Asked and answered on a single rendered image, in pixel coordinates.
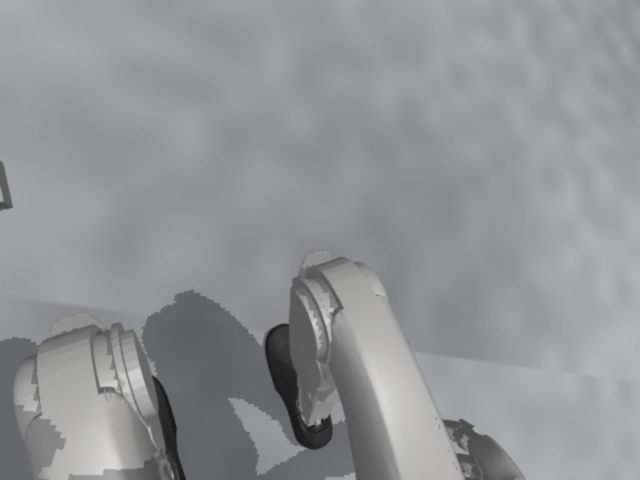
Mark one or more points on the right robot hand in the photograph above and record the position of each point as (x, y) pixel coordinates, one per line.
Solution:
(487, 459)

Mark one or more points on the small box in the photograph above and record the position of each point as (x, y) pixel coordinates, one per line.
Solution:
(5, 198)

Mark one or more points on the right robot foot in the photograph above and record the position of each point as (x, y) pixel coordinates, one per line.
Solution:
(284, 379)

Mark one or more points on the left robot foot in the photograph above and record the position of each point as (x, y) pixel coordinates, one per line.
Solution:
(169, 430)

